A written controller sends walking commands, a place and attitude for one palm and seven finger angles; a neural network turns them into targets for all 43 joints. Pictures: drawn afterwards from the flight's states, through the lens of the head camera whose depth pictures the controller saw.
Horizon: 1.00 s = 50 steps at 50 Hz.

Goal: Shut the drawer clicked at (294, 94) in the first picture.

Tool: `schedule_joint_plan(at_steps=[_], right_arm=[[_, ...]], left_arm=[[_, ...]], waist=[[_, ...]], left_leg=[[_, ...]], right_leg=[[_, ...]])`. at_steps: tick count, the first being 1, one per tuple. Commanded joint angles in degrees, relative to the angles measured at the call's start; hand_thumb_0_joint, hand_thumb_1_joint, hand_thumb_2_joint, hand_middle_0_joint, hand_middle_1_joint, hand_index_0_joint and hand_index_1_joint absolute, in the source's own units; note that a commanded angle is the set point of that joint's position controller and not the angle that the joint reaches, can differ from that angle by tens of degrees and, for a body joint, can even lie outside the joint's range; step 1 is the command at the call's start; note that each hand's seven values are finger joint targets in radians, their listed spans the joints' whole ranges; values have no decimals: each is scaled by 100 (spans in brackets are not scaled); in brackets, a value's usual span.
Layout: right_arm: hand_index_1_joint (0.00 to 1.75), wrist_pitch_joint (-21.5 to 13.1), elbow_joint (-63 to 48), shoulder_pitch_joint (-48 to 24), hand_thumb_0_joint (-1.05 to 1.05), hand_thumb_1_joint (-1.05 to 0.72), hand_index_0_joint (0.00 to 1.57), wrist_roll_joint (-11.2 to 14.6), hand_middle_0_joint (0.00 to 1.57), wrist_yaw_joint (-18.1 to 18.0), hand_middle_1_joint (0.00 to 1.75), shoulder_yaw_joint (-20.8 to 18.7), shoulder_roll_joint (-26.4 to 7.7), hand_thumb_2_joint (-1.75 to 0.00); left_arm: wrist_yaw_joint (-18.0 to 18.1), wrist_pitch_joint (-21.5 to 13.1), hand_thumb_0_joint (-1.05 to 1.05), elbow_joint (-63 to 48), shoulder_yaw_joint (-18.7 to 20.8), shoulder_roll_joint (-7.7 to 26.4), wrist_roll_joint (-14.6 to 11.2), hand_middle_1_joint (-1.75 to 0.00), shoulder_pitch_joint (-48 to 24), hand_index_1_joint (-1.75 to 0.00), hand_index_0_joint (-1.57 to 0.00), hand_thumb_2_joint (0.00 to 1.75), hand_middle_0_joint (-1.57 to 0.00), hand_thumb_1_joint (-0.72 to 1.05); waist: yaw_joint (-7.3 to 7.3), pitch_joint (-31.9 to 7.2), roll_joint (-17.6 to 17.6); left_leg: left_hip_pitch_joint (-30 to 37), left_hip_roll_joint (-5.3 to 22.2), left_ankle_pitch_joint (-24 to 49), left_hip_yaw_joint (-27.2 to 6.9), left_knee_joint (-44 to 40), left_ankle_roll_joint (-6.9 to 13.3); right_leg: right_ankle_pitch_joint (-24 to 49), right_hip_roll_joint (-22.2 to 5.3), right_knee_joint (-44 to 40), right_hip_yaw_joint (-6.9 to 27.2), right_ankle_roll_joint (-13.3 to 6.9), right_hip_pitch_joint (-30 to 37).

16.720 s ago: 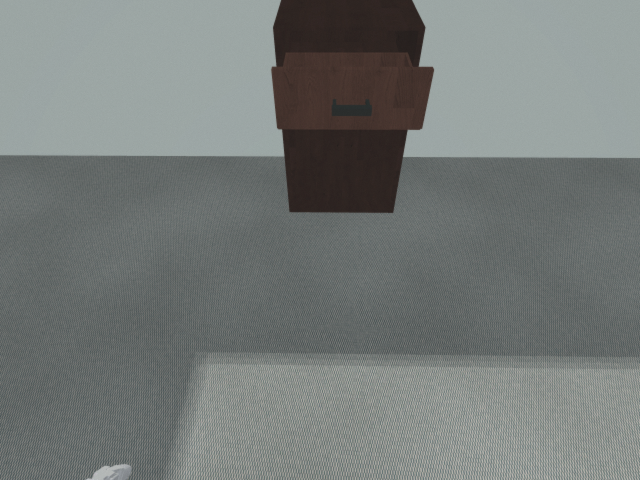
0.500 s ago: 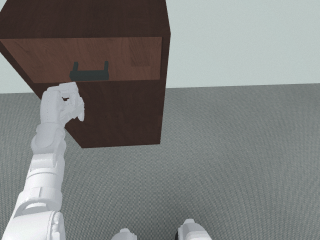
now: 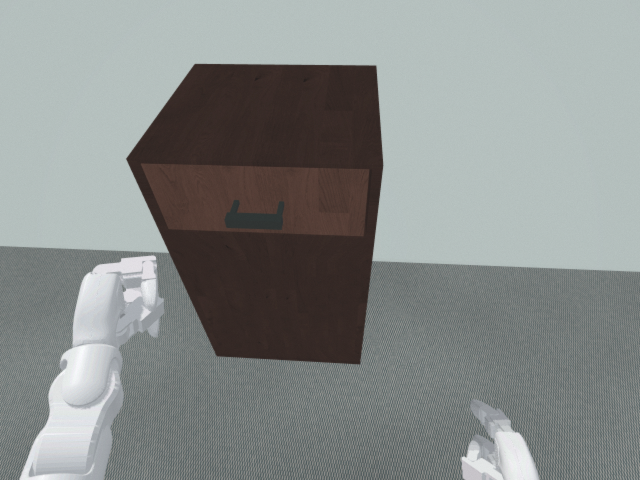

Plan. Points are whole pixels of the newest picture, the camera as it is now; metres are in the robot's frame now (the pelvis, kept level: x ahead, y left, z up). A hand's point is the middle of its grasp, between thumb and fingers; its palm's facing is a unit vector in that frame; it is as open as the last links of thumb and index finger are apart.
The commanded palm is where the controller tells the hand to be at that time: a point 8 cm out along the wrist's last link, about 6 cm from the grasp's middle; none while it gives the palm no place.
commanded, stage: draw the hand back to the body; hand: left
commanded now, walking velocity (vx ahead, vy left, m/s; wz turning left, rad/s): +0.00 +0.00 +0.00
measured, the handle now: (256, 213) +0.61 +0.18 -0.05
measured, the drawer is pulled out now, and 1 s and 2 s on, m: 0.00 0.00 0.00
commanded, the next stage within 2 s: step back with the hand held close in 0.58 s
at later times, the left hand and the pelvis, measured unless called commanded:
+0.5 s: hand (36, 370) +0.17 +0.24 +0.18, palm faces +0.44 -0.80 -0.41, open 3.2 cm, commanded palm +0.12 +0.28 +0.19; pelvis +0.00 +0.00 +0.01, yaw +0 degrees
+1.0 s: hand (51, 375) +0.17 +0.25 +0.16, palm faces +0.30 -0.81 -0.50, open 3.2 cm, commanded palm +0.11 +0.29 +0.19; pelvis -0.03 +0.01 +0.02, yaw -1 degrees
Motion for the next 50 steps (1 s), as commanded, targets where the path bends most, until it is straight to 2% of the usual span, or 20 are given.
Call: schedule_joint_plan(at_steps=[1,2,6,9,14,16,20,23,25,27,31,34,35,36,37,38,42,44,47,50], right_arm=[[30,-438,-731,-631,0,-90,20,-41,20,-66,30,-230,-664,-90],[30,-492,-717,-652,0,-90,20,-54,20,-62,30,-225,-649,-90],[30,-673,-632,-705,0,-90,20,-131,20,-42,30,-222,-631,-90],[30,-800,-569,-744,0,-90,20,-193,20,-18,30,-240,-625,-90],[30,-974,-533,-758,0,-90,20,-215,20,24,30,-263,-570,-90],[30,-1020,-521,-763,0,-90,20,-198,20,26,30,-271,-546,-90],[30,-1139,-510,-727,0,-90,20,-208,20,6,30,-323,-545,-90],[30,-1132,-401,-689,0,-90,20,-204,20,-20,30,-342,-583,-90],[30,-1140,-361,-685,0,-90,20,-201,20,-69,30,-357,-617,-90],[30,-1169,-364,-685,0,-90,20,-209,20,-94,30,-361,-619,-90],[30,-1300,-367,-731,0,-90,20,-246,20,-104,30,-345,-585,-90],[30,-1395,-340,-754,0,-90,20,-265,20,-96,30,-334,-579,-90],[30,-1410,-325,-749,0,-90,20,-259,20,-92,30,-328,-561,-90],[30,-1205,-489,-702,0,-90,20,-275,20,-41,30,-353,-717,-90],[30,-1067,-349,-652,0,-90,20,-269,20,-33,30,-397,-611,-90],[30,-976,-375,-685,0,-90,20,-276,20,-4,30,-425,-633,-90],[30,-736,-426,-669,0,-90,20,-277,20,51,30,-527,-701,-90],[30,-669,-486,-737,0,-90,20,-277,20,44,30,-565,-704,-90],[30,-568,-617,-727,0,-90,20,-225,20,53,30,-621,-699,-90],[30,-523,-721,-752,0,-90,20,-205,20,14,30,-638,-673,-90]], left_arm=[[103,-236,0,-1791,334,762,1,-160,-777,-160,-140,90,-140,90],[107,-238,0,-1979,326,742,17,-160,-673,-160,-140,90,-140,90],[148,-264,0,-2622,691,965,9,-160,-21,-160,-140,90,-140,90],[169,-304,0,-3131,1006,1159,13,-160,543,-160,-140,90,-140,90],[182,-369,0,-3764,1232,1138,28,-160,1300,-160,-140,90,-140,90],[185,-395,0,-3845,1295,1091,11,-160,1607,-160,-140,90,-140,90],[203,-479,0,-4213,1570,1195,17,-160,2131,-160,-140,90,-140,90],[202,-431,0,-3741,1325,905,39,-160,1989,-160,-140,90,-140,90],[228,-420,0,-3606,1290,904,57,-160,1825,-160,-140,90,-140,90],[268,-467,0,-3727,1352,987,82,-160,1722,-160,-140,90,-140,90],[326,-546,0,-4115,1470,1149,117,-160,1756,-160,-140,90,-140,90],[350,-555,0,-4257,1521,1201,136,-160,1878,-160,-140,90,-140,90],[347,-554,0,-4264,1481,1156,131,-160,1893,-160,-140,90,-140,90],[376,-835,0,-4529,2281,1786,120,-160,1298,-160,-140,90,-140,90],[335,-861,0,-3859,2016,1353,162,-160,1934,-160,-140,90,-140,90],[300,-842,0,-3708,1792,1150,177,-160,2188,-160,-140,90,-140,90],[268,-992,0,-3618,1639,935,177,-160,2587,-160,-140,90,-140,90],[282,-1054,0,-3728,1739,1033,168,-160,2789,-160,-140,90,-140,90],[329,-1110,0,-4045,1923,1231,151,-160,3052,-160,-140,90,-140,90],[380,-1138,0,-4302,2068,1380,129,-160,3201,-160,-140,90,-140,90]], waist=[[1,-516,-20],[9,-470,129],[111,-389,-128],[193,-405,-70],[241,-75,135],[247,104,33],[301,77,31],[197,565,-342],[171,749,-268],[208,549,-280],[311,-28,129],[341,-57,264],[316,-9,245],[17,693,42],[5,693,-385],[-15,748,-410],[-57,306,-127],[-23,-35,-27],[-5,-604,-211],[14,-808,-137]], left_leg=[[295,-36,1573,-56,-966,123],[393,-28,1596,-57,-1031,110],[521,-23,1792,-61,-1211,126],[623,-46,2008,-34,-1238,123],[614,-54,1939,-33,-1341,80],[593,-21,1791,-26,-1367,86],[660,-4,1754,-7,-1362,91],[534,10,1327,-6,-1408,126],[545,2,1031,-2,-1425,149],[599,-16,1037,-24,-1415,174],[750,-51,1325,-35,-1402,157],[747,-61,1581,-39,-1396,113],[759,-45,1627,-49,-1407,106],[135,-7,1075,-54,-1317,220],[197,-24,1051,-125,-1214,205],[268,-24,1154,-96,-1180,195],[178,82,1647,-100,-1408,166],[140,111,1990,-125,-1509,175],[90,155,2411,-154,-1459,183],[-113,182,2584,-214,-1423,191]], right_leg=[[1223,179,-748,-61,-259,1039],[1217,177,-798,-65,-259,1055],[1401,185,-975,-78,-251,1372],[1611,197,-1079,-63,-245,1558],[1500,225,-1234,-65,-248,1551],[1355,214,-1257,-61,-230,1471],[1333,221,-1292,-28,-226,1514],[812,214,-1451,-30,-185,1174],[403,190,-1588,29,-180,1010],[384,172,-1542,29,-191,1102],[748,139,-1407,58,-224,1494],[1081,174,-1387,47,-242,1623],[1140,169,-1359,44,-237,1597],[1185,-89,-1756,697,-243,971],[1029,-201,-1875,693,-267,850],[1017,-228,-1967,721,-274,709],[1499,-142,-1658,367,-184,1023],[1843,-99,-1424,208,-137,1284],[2365,-59,-1127,142,-70,1636],[2726,-43,-877,139,-33,1817]])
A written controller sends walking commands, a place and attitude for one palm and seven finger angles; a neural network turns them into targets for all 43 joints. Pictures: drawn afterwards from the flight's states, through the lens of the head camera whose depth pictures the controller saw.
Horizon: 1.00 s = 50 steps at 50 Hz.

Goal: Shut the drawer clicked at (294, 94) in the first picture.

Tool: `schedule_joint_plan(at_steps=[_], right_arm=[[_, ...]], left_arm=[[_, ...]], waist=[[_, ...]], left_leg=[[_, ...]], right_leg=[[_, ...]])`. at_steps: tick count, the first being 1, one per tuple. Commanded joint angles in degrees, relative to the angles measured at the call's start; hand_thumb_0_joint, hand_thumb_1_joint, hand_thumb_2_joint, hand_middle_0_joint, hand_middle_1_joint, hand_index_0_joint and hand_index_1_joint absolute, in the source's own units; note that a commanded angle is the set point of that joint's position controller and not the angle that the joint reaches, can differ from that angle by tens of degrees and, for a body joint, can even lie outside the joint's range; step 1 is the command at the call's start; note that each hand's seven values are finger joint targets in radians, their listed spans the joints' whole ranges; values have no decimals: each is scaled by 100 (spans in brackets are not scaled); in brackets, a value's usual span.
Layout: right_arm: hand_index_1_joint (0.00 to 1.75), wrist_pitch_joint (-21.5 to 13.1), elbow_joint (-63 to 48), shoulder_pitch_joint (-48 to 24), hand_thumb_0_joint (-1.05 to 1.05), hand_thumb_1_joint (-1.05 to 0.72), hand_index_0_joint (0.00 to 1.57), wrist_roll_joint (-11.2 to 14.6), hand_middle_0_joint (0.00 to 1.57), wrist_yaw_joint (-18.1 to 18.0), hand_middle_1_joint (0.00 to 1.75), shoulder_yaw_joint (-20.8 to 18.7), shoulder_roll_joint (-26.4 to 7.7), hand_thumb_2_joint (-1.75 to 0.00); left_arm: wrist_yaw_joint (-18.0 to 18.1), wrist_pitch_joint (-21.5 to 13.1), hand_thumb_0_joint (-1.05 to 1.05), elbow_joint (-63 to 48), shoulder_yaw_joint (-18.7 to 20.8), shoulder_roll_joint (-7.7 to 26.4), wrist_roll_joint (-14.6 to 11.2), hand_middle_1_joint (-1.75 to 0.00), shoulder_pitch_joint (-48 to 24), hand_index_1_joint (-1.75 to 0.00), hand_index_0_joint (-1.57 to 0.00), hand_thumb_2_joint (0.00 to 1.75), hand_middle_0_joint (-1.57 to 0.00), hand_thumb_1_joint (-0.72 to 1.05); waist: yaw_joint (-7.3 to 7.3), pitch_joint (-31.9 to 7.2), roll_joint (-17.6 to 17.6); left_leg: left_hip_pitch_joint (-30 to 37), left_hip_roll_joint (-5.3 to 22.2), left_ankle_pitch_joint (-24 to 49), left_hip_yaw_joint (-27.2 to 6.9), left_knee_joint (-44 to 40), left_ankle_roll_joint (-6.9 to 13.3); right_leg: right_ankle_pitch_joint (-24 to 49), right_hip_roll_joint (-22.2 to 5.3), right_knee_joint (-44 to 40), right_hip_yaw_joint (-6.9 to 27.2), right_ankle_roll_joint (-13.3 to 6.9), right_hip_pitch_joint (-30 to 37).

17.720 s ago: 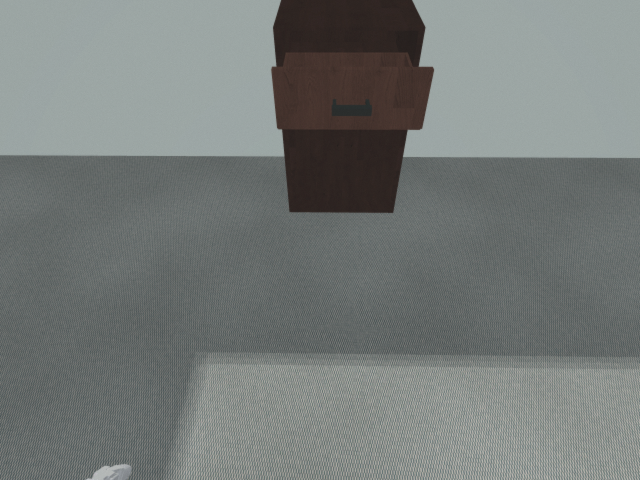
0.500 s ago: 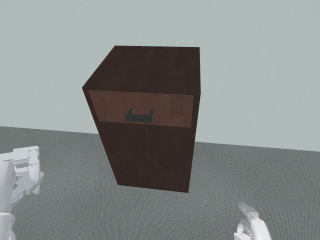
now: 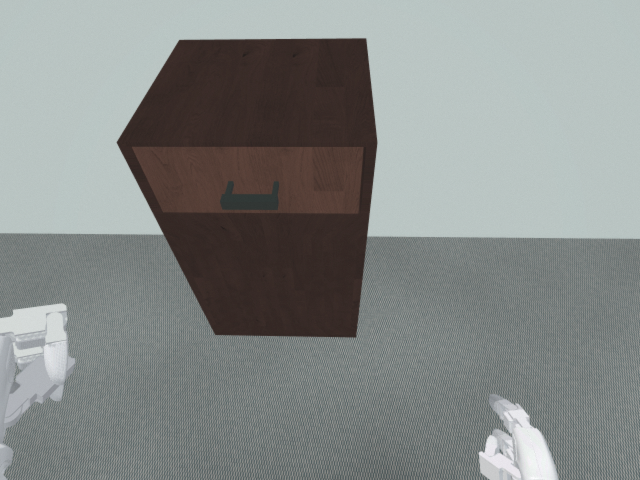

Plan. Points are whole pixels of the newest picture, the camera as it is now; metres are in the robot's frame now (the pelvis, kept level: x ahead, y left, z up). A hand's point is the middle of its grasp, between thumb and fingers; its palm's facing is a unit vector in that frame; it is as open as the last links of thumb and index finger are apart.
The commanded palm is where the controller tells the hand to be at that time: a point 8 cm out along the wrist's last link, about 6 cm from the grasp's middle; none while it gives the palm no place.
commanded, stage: step back with the hand held close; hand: left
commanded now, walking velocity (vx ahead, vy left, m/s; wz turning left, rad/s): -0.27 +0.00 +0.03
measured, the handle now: (251, 194) +0.63 +0.18 -0.06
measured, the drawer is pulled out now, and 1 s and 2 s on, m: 0.00 0.00 0.00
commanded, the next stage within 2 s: stop stepping back and stand still in 1.10 s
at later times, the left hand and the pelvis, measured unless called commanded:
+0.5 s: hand (11, 454) +0.12 +0.24 +0.15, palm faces +0.38 -0.81 -0.45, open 3.2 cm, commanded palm +0.06 +0.29 +0.17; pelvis -0.07 +0.00 -0.01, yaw +1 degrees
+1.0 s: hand out of the picture +0.04 +0.26 +0.17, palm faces +0.42 -0.76 -0.51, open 3.2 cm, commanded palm -0.04 +0.30 +0.17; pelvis -0.14 +0.01 -0.02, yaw +5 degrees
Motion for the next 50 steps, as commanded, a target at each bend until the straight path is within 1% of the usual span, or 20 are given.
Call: schedule_joint_plan(at_steps=[1,4,9,13,18,21,24,26,29,31,32,35,37,41,43,44,46,47,48,50], right_arm=[[30,-210,-1052,-568,0,-90,20,55,20,-62,30,-243,-573,-90],[30,-243,-1082,-538,0,-90,20,51,20,-110,30,-257,-634,-90],[30,-322,-1035,-513,0,-90,20,32,20,-136,30,-270,-656,-90],[30,-347,-991,-468,0,-90,20,66,20,-105,30,-266,-611,-90],[30,-370,-952,-361,0,-90,20,31,20,-73,30,-267,-585,-90],[30,-389,-937,-305,0,-90,20,1,20,-94,30,-236,-604,-90],[30,-451,-995,-344,0,-90,20,5,20,-133,30,-242,-680,-90],[30,-516,-1043,-396,0,-90,20,48,20,-143,30,-241,-687,-90],[30,-632,-1097,-450,0,-90,20,63,20,-129,30,-316,-642,-90],[30,-698,-1064,-489,0,-90,20,39,20,-99,30,-345,-706,-90],[30,-691,-957,-274,0,-90,20,43,20,-83,30,-349,-659,-90],[30,-701,-792,-259,0,-90,20,26,20,-22,30,-357,-596,-90],[30,-658,-768,-243,0,-90,20,29,20,0,30,-392,-607,-90],[30,-554,-736,-342,0,-90,20,20,20,-37,30,-370,-559,-90],[30,-544,-758,-343,0,-90,20,11,20,-60,30,-349,-575,-90],[30,-582,-778,-362,0,-90,20,-13,20,-86,30,-344,-610,-90],[30,-665,-842,-494,0,-90,20,-8,20,-140,30,-338,-691,-90],[30,-710,-845,-517,0,-90,20,-42,20,-148,30,-345,-670,-90],[30,-751,-796,-456,0,-90,20,-74,20,-147,30,-367,-620,-90],[30,-818,-791,-499,0,-90,20,-39,20,-79,30,-408,-637,-90]], left_arm=[[201,-418,0,-1552,972,1119,-74,-160,266,-160,-140,90,-140,90],[215,-444,0,-1799,935,1143,-35,-160,102,-160,-140,90,-140,90],[224,-445,0,-1531,863,960,29,-160,55,-160,-140,90,-140,90],[231,-469,0,-1240,800,865,54,-160,-89,-160,-140,90,-140,90],[276,-572,0,-1469,757,966,82,-160,-286,-160,-140,90,-140,90],[345,-668,0,-1588,746,1014,100,-160,-344,-160,-140,90,-140,90],[403,-745,0,-1720,836,1067,154,-160,-312,-160,-140,90,-140,90],[411,-814,0,-1875,952,1089,204,-160,-201,-160,-140,90,-140,90],[380,-842,0,-1823,1204,1244,238,-160,59,-160,-140,90,-140,90],[332,-931,0,-1680,1208,1175,309,-160,12,-160,-140,90,-140,90],[312,-952,0,-1655,1157,1110,259,-160,140,-160,-140,90,-140,90],[240,-958,0,-1685,999,1060,99,-160,95,-160,-140,90,-140,90],[236,-973,0,-1800,977,1134,39,-160,51,-160,-140,90,-140,90],[337,-1025,0,-1756,1087,1252,39,-160,65,-160,-140,90,-140,90],[373,-1060,0,-1808,1085,1234,50,-160,-27,-160,-140,90,-140,90],[376,-1084,0,-1913,1137,1260,48,-160,-92,-160,-140,90,-140,90],[369,-1086,0,-1830,1194,1129,120,-160,8,-160,-140,90,-140,90],[342,-1085,0,-1890,1215,1158,147,-160,-121,-160,-140,90,-140,90],[330,-1087,0,-1952,1293,1242,139,-160,-194,-160,-140,90,-140,90],[291,-1076,0,-1769,1251,1163,139,-160,17,-160,-140,90,-140,90]], waist=[[157,-1389,-103],[124,-1251,279],[124,-805,426],[59,-414,-105],[-11,-350,-696],[-59,-357,-417],[-61,-399,344],[7,-637,832],[95,-968,742],[88,-507,653],[24,-505,309],[-48,-886,-376],[-78,-1032,-577],[-97,-745,-539],[-137,-627,-250],[-149,-634,90],[-51,-790,1135],[13,-850,1247],[17,-936,1118],[71,-923,886]], left_leg=[[-598,318,1822,-367,-373,75],[-918,387,1627,-478,-467,136],[-1868,557,616,-588,-668,271],[-2443,488,-929,-543,-595,315],[-1680,134,-1366,-400,157,187],[-1333,192,-1427,-495,135,176],[-2156,545,-2003,-954,-738,332],[-3028,959,-2225,-1348,-1341,541],[-3294,956,-1501,-1199,-940,597],[-4229,904,-2495,-1219,-854,663],[-3634,663,-1890,-1025,-519,511],[-1960,292,-647,-654,253,212],[-1237,176,-517,-530,526,116],[-970,187,-1280,-628,702,98],[-1124,343,-1568,-880,413,170],[-1501,565,-1795,-1169,-184,266],[-3011,1453,-2804,-2094,-1642,663],[-3389,1760,-2874,-2384,-1860,807],[-3288,1875,-2629,-2269,-1792,874],[-3125,1793,-2443,-1904,-1453,830]], right_leg=[[1953,41,439,-5,-147,1421],[1837,135,664,-25,-100,1431],[1458,196,1091,69,-97,1569],[788,64,866,323,-140,1363],[-1160,-268,-379,812,-323,61],[-1902,-223,-547,631,-297,-454],[-1525,191,228,270,-144,319],[-235,534,1487,74,-65,1431],[847,556,1841,237,-53,1981],[468,521,1801,538,-96,2211],[973,368,1406,676,-208,1698],[1097,-44,628,1042,-370,404],[173,-150,143,1053,-416,-234],[-1755,-183,-366,1024,-437,-1173],[-1950,-3,-167,850,-371,-1282],[-1664,239,249,642,-282,-865],[-689,909,2293,165,-65,798],[-869,988,3023,211,-74,1112],[-1126,925,3308,339,-100,1075],[-1484,922,3086,369,-138,1022]])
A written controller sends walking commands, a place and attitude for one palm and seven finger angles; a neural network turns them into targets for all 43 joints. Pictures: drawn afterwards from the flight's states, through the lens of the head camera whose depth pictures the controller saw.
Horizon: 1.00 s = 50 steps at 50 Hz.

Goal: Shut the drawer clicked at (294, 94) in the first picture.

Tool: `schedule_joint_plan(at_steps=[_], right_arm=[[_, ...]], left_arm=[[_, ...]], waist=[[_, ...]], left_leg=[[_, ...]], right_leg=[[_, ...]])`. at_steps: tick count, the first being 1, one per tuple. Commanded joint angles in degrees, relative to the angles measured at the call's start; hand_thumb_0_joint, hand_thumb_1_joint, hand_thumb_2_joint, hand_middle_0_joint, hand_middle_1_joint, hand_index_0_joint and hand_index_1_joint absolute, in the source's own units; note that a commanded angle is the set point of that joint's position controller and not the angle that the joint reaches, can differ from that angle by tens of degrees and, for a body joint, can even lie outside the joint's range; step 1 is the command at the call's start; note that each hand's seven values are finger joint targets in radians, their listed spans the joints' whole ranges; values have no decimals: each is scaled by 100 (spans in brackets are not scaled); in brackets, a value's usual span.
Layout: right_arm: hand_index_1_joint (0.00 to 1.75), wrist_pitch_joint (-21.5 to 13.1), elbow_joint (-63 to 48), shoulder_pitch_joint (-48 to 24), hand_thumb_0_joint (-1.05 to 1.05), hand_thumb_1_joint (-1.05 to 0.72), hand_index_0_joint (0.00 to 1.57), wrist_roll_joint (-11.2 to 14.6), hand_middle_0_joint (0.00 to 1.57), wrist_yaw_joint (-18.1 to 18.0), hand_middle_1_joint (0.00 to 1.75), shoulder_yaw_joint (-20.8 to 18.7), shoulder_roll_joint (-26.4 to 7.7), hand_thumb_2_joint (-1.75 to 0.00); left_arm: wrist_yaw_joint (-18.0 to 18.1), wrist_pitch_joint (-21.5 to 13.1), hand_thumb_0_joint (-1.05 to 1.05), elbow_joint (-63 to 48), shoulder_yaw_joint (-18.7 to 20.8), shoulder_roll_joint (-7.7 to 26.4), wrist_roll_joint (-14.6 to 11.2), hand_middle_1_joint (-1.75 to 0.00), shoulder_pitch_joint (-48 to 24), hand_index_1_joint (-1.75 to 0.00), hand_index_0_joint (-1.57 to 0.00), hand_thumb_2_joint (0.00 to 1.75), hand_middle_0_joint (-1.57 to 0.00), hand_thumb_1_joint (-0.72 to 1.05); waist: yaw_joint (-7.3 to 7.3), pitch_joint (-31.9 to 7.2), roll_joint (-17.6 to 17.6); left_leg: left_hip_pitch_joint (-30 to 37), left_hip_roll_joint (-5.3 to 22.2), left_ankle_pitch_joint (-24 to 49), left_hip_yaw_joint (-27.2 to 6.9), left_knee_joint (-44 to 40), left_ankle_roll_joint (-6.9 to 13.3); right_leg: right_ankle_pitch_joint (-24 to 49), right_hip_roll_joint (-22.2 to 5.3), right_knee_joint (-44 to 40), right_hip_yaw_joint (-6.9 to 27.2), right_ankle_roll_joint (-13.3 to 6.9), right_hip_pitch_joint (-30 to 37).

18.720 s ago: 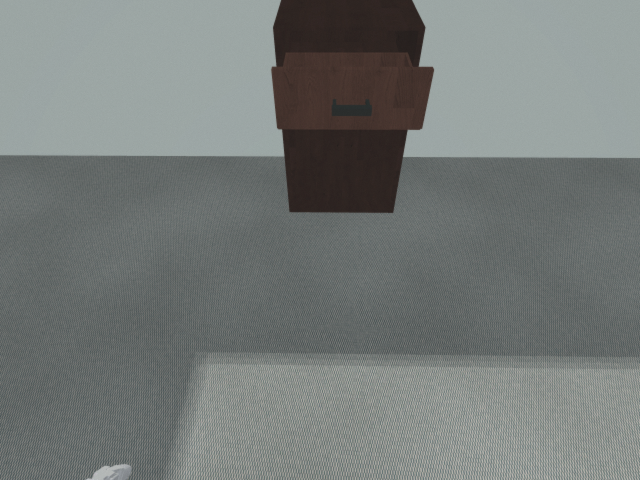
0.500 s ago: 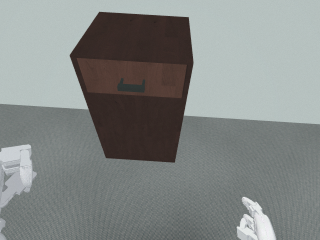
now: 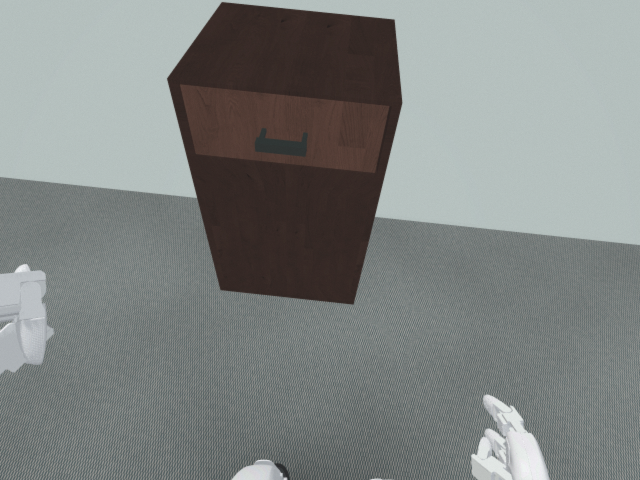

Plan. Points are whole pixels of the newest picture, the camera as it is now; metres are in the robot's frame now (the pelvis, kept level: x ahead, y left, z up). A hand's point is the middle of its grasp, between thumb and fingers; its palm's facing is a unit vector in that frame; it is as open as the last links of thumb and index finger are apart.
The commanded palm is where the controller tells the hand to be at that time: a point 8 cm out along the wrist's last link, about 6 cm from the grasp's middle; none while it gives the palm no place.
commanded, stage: step back with the hand held close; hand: left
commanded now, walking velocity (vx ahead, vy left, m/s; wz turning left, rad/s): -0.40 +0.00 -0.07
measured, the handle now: (282, 141) +0.79 +0.10 -0.05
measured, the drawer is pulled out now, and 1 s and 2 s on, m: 0.00 0.00 0.00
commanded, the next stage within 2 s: stop stepping back and stand still in 0.10 s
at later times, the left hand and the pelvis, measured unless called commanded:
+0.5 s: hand out of the picture +0.09 +0.22 +0.19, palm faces +0.28 -0.83 -0.48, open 3.2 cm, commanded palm +0.04 +0.27 +0.19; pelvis -0.12 +0.00 +0.01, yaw -5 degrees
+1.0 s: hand out of the picture +0.03 +0.22 +0.18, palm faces +0.25 -0.80 -0.54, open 3.2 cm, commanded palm -0.03 +0.27 +0.19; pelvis -0.19 +0.01 +0.00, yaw -7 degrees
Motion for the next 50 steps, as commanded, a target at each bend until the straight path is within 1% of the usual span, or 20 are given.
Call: schedule_joint_plan(at_steps=[1,4,7,10,12,14,16,21,22,24,25,32,33,34,36,42,43,45,47,50], right_arm=[[30,-415,-830,-655,0,-90,20,16,20,50,30,-364,-887,-90],[30,-410,-682,-649,0,-90,20,-30,20,143,30,-359,-763,-90],[30,-279,-403,-500,0,-90,20,-32,20,188,30,-223,-502,-90],[30,-340,-417,-463,0,-90,20,38,20,-9,30,-214,-635,-90],[30,-374,-615,-482,0,-90,20,128,20,-103,30,-227,-825,-90],[30,-512,-612,-545,0,-90,20,52,20,19,30,-217,-881,-90],[30,-463,-714,-648,0,-90,20,-6,20,92,30,-110,-752,-90],[30,-180,-1086,-780,0,-90,20,20,20,134,30,-72,-701,-90],[30,-117,-1099,-768,0,-90,20,30,20,122,30,-94,-654,-90],[30,18,-912,-709,0,-90,20,-34,20,129,30,-122,-628,-90],[30,101,-634,-504,0,-90,20,-182,20,159,30,-111,-693,-90],[30,-320,-481,-203,0,-90,20,62,20,-148,30,-8,-701,-90],[30,-409,-472,-72,0,-90,20,49,20,-177,30,3,-771,-90],[30,-516,-602,-40,0,-90,20,53,20,-180,30,-66,-967,-90],[30,-620,-666,-260,0,-90,20,34,20,-46,30,-94,-856,-90],[30,-458,-685,-414,0,-90,20,23,20,108,30,-90,-803,-90],[30,-392,-674,-397,0,-90,20,30,20,82,30,-116,-758,-90],[30,-309,-715,-464,0,-90,20,113,20,90,30,-240,-731,-90],[30,-348,-378,-127,0,-90,20,-51,20,141,30,-207,-765,-90],[30,-305,-372,-236,0,-90,20,90,20,28,30,-159,-592,-90]], left_arm=[[83,-297,0,-987,707,635,-137,-160,347,-160,-140,90,-140,90],[59,-205,0,-1018,561,647,-348,-160,479,-160,-140,90,-140,90],[131,-426,0,-1333,554,972,-331,-160,-152,-160,-140,90,-140,90],[66,-412,0,-1421,268,840,-173,-160,-974,-160,-140,90,-140,90],[-21,-156,0,-1359,281,868,-219,-160,-977,-160,-140,90,-140,90],[-16,-65,0,-891,96,585,-223,-160,-543,-160,-140,90,-140,90],[64,138,0,-856,330,561,-243,-160,-343,-160,-140,90,-140,90],[112,454,0,-1088,427,617,-290,-160,618,-160,-140,90,-140,90],[112,488,0,-1271,453,714,-257,-160,657,-160,-140,90,-140,90],[124,473,0,-1807,606,1017,-242,-160,209,-160,-140,90,-140,90],[70,462,0,-2034,620,1113,-215,-160,-317,-160,-140,90,-140,90],[246,457,0,-725,27,478,-122,-160,-944,-160,-140,90,-140,90],[275,380,0,-855,-51,459,-101,-160,-1151,-160,-140,90,-140,90],[292,301,0,-1099,-116,395,-103,-160,-1140,-160,-140,90,-140,90],[241,140,0,-1334,272,760,95,-160,-1072,-160,-140,90,-140,90],[207,166,0,-1174,560,781,-67,-160,550,-160,-140,90,-140,90],[224,174,0,-1073,627,842,-49,-160,666,-160,-140,90,-140,90],[174,221,0,-971,768,1038,-131,-160,447,-160,-140,90,-140,90],[78,-4,0,-1028,1210,1427,-185,-160,-149,-160,-140,90,-140,90],[46,74,0,-660,712,767,-150,-160,112,-160,-140,90,-140,90]], waist=[[289,-837,1030],[234,-722,1094],[198,-799,-997],[60,-1411,-1774],[108,-1676,-505],[269,-1610,1240],[309,-959,1187],[315,-502,819],[303,-461,-23],[334,-174,-1810],[115,-230,-1391],[27,-451,-95],[-38,-443,743],[-7,-273,2119],[163,-54,1108],[335,-198,1054],[417,-351,477],[341,-223,-2167],[-30,-499,-1372],[67,-299,-1031]], left_leg=[[-1146,1490,-3330,-1273,-2223,445],[291,1197,-2544,-671,-1602,-100],[1890,247,-885,100,1096,-527],[2116,-158,682,649,118,-359],[3895,459,3386,230,-398,-105],[3252,1482,1609,-771,-1637,175],[1176,1567,-2813,-1010,-2758,193],[-392,576,-3742,330,-2220,-524],[-36,133,-3186,798,-787,-599],[418,-394,-2211,245,3494,-581],[236,-230,-1664,204,4147,-580],[1713,32,-1970,606,-545,-145],[1838,107,-2311,306,-1342,-41],[2003,1301,-3102,-1678,-2095,412],[1425,2035,-2370,-2448,-2249,1049],[-1010,1001,-3397,-399,-1272,196],[-1499,629,-3418,-37,-157,13],[-1571,-299,-2809,188,3402,-255],[-1021,116,-1733,-50,3749,-403],[542,308,-1650,125,2159,-296]], right_leg=[[-897,94,512,-137,-136,1902],[-1350,-347,-1550,-98,-418,897],[651,-2167,-3337,2271,-967,-956],[5731,-1128,-1833,554,-16,565],[3495,-417,-830,-178,236,-146],[-1748,-142,633,-20,-37,-45],[-1563,-236,953,-131,-182,747],[-1190,-41,-1221,-1052,-387,2182],[-1521,-536,-2131,-481,-576,1459],[-3400,-2771,-4234,2654,-1518,-1443],[-2468,-2608,-3656,1629,-1387,-1569],[-2079,-1438,-1930,70,-616,-436],[-1686,-1032,-815,-175,-452,-268],[-1388,-474,944,-685,-150,-1021],[-897,-575,2641,-129,-91,-1510],[-782,-498,-472,-845,-222,2273],[-1178,-600,-1007,-483,-352,2913],[-2917,-2675,-3568,3203,-1073,1446],[-1693,-2649,-3364,2514,-1294,1010],[-2268,-2166,-3133,1229,-1054,-320]])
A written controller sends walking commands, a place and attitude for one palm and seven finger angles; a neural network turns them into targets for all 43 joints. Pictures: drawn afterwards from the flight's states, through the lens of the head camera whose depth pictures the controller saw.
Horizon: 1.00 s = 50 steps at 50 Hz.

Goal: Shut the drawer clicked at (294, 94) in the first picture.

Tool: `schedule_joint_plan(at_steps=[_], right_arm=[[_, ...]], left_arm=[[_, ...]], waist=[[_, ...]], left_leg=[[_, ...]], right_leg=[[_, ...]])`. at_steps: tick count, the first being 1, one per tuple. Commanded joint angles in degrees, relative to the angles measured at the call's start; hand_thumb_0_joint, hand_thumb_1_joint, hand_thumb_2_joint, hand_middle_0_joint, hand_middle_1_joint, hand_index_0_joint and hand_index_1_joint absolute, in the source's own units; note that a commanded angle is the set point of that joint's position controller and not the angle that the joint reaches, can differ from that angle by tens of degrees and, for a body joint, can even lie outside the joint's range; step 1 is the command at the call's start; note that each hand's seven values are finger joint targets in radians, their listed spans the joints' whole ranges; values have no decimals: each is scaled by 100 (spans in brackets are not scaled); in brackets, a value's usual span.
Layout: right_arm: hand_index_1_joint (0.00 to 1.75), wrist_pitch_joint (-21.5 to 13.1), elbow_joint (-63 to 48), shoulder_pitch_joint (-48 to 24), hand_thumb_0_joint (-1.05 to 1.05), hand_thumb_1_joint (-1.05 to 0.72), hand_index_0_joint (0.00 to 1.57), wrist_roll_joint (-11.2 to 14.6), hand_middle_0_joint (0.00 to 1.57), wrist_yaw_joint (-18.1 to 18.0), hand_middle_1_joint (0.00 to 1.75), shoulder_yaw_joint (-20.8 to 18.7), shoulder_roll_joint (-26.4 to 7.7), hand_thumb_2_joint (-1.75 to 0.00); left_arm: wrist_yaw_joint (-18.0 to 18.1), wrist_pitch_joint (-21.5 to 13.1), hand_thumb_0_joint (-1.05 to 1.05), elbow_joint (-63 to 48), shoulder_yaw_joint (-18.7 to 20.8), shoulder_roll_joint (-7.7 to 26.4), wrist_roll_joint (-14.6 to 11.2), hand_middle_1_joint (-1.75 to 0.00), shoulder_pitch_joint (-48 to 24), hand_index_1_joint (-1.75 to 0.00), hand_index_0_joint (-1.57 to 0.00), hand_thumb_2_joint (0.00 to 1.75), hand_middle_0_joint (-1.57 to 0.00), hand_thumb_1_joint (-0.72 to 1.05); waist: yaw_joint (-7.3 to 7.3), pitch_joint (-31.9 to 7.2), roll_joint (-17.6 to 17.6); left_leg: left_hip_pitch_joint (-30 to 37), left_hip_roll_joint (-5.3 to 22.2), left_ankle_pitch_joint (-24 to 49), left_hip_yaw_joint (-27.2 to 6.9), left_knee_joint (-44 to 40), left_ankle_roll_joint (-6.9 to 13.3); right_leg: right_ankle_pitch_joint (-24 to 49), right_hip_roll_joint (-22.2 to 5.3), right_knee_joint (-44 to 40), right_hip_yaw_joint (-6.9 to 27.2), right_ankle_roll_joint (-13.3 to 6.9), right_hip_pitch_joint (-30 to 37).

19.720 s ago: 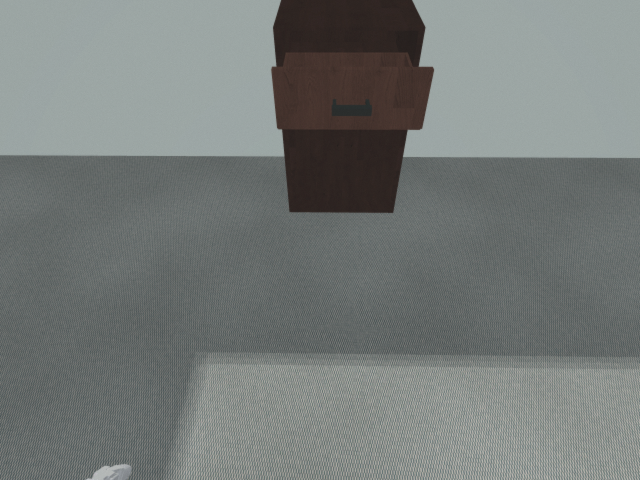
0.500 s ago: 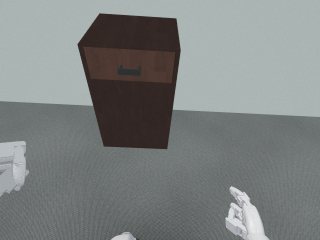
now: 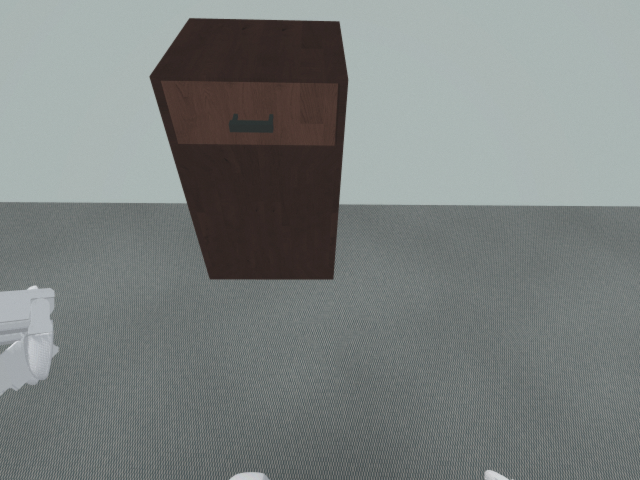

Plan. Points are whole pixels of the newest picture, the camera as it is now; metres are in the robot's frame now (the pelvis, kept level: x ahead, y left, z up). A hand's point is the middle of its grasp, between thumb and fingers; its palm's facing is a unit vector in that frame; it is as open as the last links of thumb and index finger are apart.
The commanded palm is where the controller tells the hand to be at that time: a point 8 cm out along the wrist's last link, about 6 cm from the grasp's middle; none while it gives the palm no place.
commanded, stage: stop stepping back and stand still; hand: left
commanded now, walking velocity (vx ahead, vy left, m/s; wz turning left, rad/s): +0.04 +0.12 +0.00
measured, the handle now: (252, 122) +0.96 +0.20 -0.04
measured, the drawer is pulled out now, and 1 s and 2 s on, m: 0.00 0.00 0.00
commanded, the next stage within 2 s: let the arm hang, fingers relaxed in 0.04 s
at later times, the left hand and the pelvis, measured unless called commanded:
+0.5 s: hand out of the picture +0.04 +0.22 -0.16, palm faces +0.11 -0.97 -0.23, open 3.4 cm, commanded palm none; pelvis -0.01 +0.01 +0.00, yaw +5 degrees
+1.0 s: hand out of the picture +0.02 +0.21 -0.15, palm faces +0.08 -0.97 -0.25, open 7.2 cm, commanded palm none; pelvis +0.02 +0.02 +0.02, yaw +4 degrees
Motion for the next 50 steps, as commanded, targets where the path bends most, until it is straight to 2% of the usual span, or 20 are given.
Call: schedule_joint_plan(at_steps=[1,4,5,6,7,8,10,12,14,16,17,18,20,21,22,24,26,31,40,50], right_arm=[[30,-436,-1141,-864,0,-90,20,96,20,-183,30,-201,-541,-90],[30,-607,-1067,-854,0,-90,20,31,20,-306,30,-148,-588,-90],[30,-660,-1092,-820,0,-90,20,-8,20,-315,30,-166,-702,-90],[30,-695,-1141,-835,0,-90,20,-30,20,-309,30,-182,-836,-90],[30,-415,-52,-402,0,-90,20,-113,20,436,30,-533,-1981,-90],[30,-53,-297,-139,0,-90,20,-95,20,404,30,-494,-1392,-90],[30,-35,-420,-259,0,-90,20,-176,20,303,30,-376,-1146,-90],[30,52,-402,-462,0,-90,20,-189,20,259,30,-280,-1161,-90],[30,178,-313,-709,0,-90,20,-94,20,242,30,-216,-1176,-90],[30,369,-226,-680,0,-90,20,16,20,280,30,-141,-669,-90],[30,472,-105,-487,0,-90,20,-8,20,314,30,-140,-610,-90],[30,555,-5,-289,0,-90,20,-36,20,365,30,-142,-604,-90],[30,628,294,-181,0,-90,20,-51,20,331,30,-145,-575,-90],[30,608,440,-110,0,-90,20,-33,20,316,30,-137,-571,-90],[30,579,542,-18,0,-90,20,-43,20,300,30,-135,-550,-90],[30,521,607,-207,0,-90,20,-77,20,278,30,-145,-716,-90],[30,529,739,-322,0,-90,20,-83,20,263,30,-169,-771,-90],[30,470,1197,-64,0,-90,20,-13,20,207,30,-184,-696,-90],[30,526,1709,126,0,-90,20,3,20,214,30,-234,-703,-90],[30,434,1966,-97,0,-90,20,10,20,188,30,-189,-655,-90]], left_arm=[[158,-247,0,-627,618,626,-124,-160,-253,-160,-140,90,-140,90],[218,-257,0,-687,287,403,-125,-160,-562,-160,-140,90,-140,90],[206,-303,0,-812,271,441,-115,-160,-757,-160,-140,90,-140,90],[207,-347,0,-948,259,417,-101,-160,-970,-160,-140,90,-140,90],[-595,1040,0,3317,-1556,-682,348,-160,-1398,-160,-140,90,-140,90],[-635,1457,0,3329,-1446,-729,242,-156,-1461,-156,-136,90,-136,90],[-619,1561,0,3585,-1670,-962,221,-147,-1515,-147,-128,90,-128,90],[-637,1544,0,4335,-1804,-946,209,-138,-1560,-138,-120,90,-120,90],[-632,1547,0,5172,-1856,-743,201,-130,-1524,-130,-112,90,-112,90],[-624,1573,0,5839,-1873,-233,182,-121,-1636,-121,-104,90,-104,90],[-650,1594,0,6088,-1905,-36,170,-117,-1934,-117,-100,90,-100,90],[-678,1656,0,6284,-1931,87,169,-112,-2212,-112,-96,90,-96,90],[-628,1635,0,6832,-2051,-222,134,-104,-2437,-104,-88,90,-88,90],[-622,1617,0,7096,-2095,-338,105,-99,-2463,-99,-84,90,-84,90],[-609,1590,0,7286,-2073,-506,97,-95,-2342,-95,-80,90,-80,90],[-599,1598,0,7560,-2054,-626,71,-86,-2067,-86,-72,90,-72,90],[-604,1622,0,7970,-2050,-594,81,-78,-1843,-78,-64,90,-64,90],[-609,1534,0,8650,-2128,-647,55,-56,-1804,-56,-44,90,-44,90],[-557,1511,0,9264,-2134,-454,67,-30,-1932,-30,-20,90,-20,90],[-526,1446,0,9535,-2147,-514,59,-30,-2204,-30,-20,90,-20,90]], waist=[[28,-37,-899],[-16,54,-506],[1,188,2],[38,319,972],[-381,699,1787],[-337,315,1140],[-166,-414,277],[118,-676,-256],[389,-786,-363],[291,-208,-761],[92,164,-406],[-110,332,180],[-147,463,-724],[-140,477,-754],[-134,339,-359],[98,210,1292],[259,159,1367],[248,-78,128],[136,329,-210],[138,328,-30]], left_leg=[[1038,223,162,200,-1496,88],[1890,-56,220,546,-3295,177],[1785,138,-168,53,-3817,289],[1557,795,-882,-1102,-4544,576],[954,1391,1262,-2237,-4013,960],[925,1610,2378,-2549,-4201,1303],[939,1506,3509,-2166,-3825,1211],[1230,1161,3827,-1328,-3466,918],[953,527,2777,-651,-3154,438],[286,-287,24,-149,-2597,42],[606,-341,-305,7,-2386,0],[1157,-344,-241,58,-2426,31],[1404,-261,188,-89,-2482,64],[1543,-212,449,-167,-2626,77],[1664,-94,627,-332,-2984,102],[970,381,158,-1055,-4053,251],[296,574,-1033,-1404,-4825,349],[985,353,60,-923,-4501,262],[1349,187,194,-593,-4300,215],[1563,255,1085,-524,-4289,166]], right_leg=[[-2406,-1435,-2386,1537,-620,-1008],[-2295,-1008,-1772,835,-294,-904],[-2108,-783,-1160,752,-157,-851],[-1707,-270,-146,473,66,-958],[-876,-198,1518,-39,354,-2036],[-1575,-80,2151,420,325,-1741],[-1733,-85,2425,628,310,-1218],[-1616,34,1240,400,297,-496],[-46,66,-283,385,224,537],[-528,-963,-1808,1987,-129,372],[-1723,-1394,-2352,2455,-437,-421],[-2741,-1320,-2411,2235,-492,-1150],[-2409,-724,-2284,1696,-294,-1393],[-2009,-658,-2178,1512,-269,-1282],[-1585,-532,-1928,1345,-227,-1124],[-843,-149,-1301,886,-25,-256],[-512,23,-988,541,44,620],[-44,-195,-1478,789,-58,762],[-856,-357,-1966,988,-89,184],[71,-399,-1861,971,-64,435]])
